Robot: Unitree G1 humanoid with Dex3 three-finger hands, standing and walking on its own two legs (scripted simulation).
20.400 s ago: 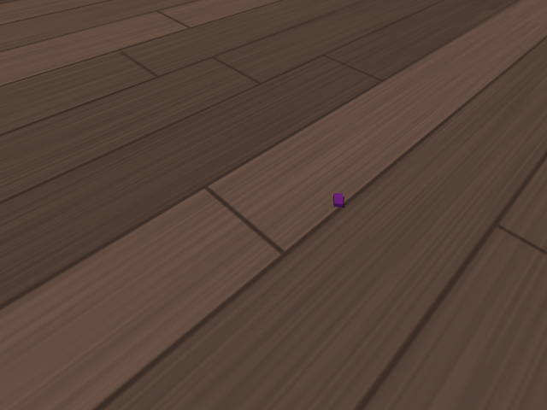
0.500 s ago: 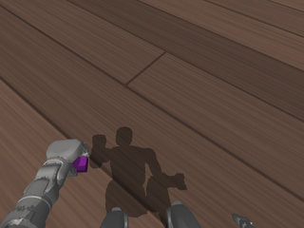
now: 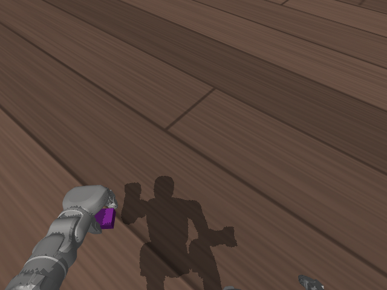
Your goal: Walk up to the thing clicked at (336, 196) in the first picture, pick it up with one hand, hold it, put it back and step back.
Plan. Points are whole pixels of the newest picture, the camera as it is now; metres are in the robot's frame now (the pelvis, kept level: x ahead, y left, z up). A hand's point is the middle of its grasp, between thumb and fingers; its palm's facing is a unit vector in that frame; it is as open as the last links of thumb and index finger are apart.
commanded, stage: hold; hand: left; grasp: from above
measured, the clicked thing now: (98, 218) +0.32 +0.22 -0.11
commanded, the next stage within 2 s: crouch in 1.82 s
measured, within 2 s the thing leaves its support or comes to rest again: neither
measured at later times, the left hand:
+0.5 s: hand (86, 214) +0.31 +0.22 -0.03, palm faces -0.46 -0.02 -0.89, open 7.0 cm
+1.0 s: hand (85, 218) +0.29 +0.21 -0.01, palm faces -0.46 -0.03 -0.89, open 7.0 cm
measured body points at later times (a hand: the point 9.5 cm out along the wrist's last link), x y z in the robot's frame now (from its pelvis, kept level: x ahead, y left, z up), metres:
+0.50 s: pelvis +0.00 +0.00 +0.01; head +0.03 -0.01 +0.46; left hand +0.33 +0.22 +0.02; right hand +0.13 -0.26 -0.10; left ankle +0.01 +0.12 -0.70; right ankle +0.03 -0.14 -0.70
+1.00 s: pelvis -0.01 +0.00 +0.02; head +0.01 -0.02 +0.47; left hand +0.31 +0.21 +0.04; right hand +0.13 -0.26 -0.09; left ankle +0.01 +0.12 -0.70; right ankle +0.03 -0.14 -0.70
